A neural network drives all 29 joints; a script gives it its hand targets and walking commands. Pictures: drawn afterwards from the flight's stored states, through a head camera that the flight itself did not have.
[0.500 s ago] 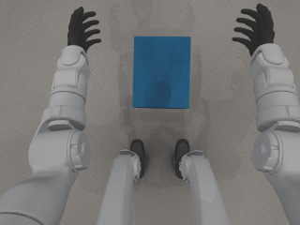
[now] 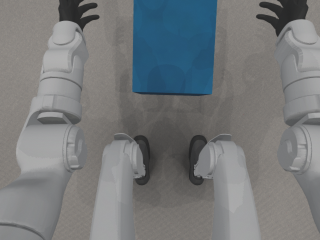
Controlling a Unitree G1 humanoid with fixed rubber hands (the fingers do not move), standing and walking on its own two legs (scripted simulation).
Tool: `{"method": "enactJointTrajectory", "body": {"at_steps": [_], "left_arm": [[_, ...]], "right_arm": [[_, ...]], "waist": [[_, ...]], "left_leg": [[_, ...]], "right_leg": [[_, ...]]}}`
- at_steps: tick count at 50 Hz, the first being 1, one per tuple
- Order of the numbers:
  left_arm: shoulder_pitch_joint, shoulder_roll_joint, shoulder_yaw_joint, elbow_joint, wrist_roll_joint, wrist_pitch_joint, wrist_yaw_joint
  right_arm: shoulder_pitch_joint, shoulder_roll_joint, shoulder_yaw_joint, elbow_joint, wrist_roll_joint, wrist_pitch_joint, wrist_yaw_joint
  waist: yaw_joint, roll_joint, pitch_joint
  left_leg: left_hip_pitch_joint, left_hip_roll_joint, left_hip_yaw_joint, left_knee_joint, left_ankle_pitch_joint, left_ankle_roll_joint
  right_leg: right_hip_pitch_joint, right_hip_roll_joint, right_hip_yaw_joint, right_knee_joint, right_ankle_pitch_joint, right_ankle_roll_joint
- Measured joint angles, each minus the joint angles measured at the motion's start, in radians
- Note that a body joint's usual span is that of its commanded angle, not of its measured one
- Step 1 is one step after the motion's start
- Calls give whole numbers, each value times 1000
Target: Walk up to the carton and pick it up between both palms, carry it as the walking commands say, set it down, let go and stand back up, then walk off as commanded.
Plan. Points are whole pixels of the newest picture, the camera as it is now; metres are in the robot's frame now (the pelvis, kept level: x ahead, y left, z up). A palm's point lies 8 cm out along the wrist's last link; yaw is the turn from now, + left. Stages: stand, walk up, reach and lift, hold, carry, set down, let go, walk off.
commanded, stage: reach and lift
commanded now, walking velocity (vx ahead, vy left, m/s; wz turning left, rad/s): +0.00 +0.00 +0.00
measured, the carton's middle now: (172, 50) +0.56 +0.00 -0.40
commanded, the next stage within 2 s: none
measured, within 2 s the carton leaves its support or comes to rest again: neither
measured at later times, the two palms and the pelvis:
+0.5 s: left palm (102, 44) +0.54 +0.19 -0.26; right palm (249, 44) +0.54 -0.20 -0.26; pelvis -0.01 +0.00 -0.10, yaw +1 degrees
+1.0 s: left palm (109, 50) +0.54 +0.19 -0.32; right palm (238, 51) +0.54 -0.20 -0.32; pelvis -0.02 +0.00 -0.15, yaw +0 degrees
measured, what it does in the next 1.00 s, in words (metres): lowers itself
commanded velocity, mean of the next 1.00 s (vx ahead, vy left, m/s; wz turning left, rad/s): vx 0.00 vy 0.00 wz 0.00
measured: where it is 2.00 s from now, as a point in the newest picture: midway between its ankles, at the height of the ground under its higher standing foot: (169, 168)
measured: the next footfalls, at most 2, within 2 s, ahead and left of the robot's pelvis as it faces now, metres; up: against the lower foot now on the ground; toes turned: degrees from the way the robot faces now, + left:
none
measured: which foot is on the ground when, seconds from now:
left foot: down 0.00-1.00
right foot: down 0.00-1.00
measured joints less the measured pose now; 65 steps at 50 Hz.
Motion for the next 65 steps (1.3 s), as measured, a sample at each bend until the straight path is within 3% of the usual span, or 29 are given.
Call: {"method": "enactJointTrajectory", "body": {"at_steps": [13,38,47,65], "left_arm": [[-135,21,-36,140,-39,-30,17],[-273,68,-155,278,-145,-115,24],[-287,84,-188,278,-190,-126,33],[-304,42,-191,314,-177,-135,36]], "right_arm": [[-134,-28,47,144,30,-34,-19],[-276,-42,191,262,147,-113,-67],[-284,-62,234,242,183,-114,-80],[-296,-27,216,287,162,-127,-77]], "waist": [[5,2,111],[6,2,416],[9,13,460],[9,8,437]], "left_leg": [[-111,5,6,204,-35,10],[-231,14,-15,513,-75,0],[-224,16,-17,561,-89,4],[-221,12,-12,530,-78,6]], "right_leg": [[-116,-4,15,207,-34,0],[-240,-8,9,517,-71,-21],[-232,-6,10,562,-83,-19],[-227,-3,16,531,-74,-11]]}}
